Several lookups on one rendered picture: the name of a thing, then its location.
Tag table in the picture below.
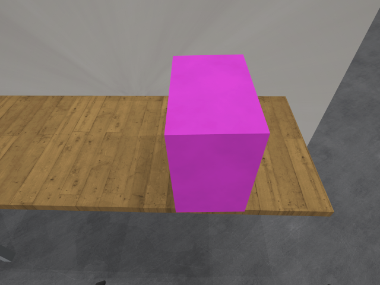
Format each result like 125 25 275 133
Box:
0 96 334 262

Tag carton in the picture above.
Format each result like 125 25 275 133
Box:
164 55 270 213

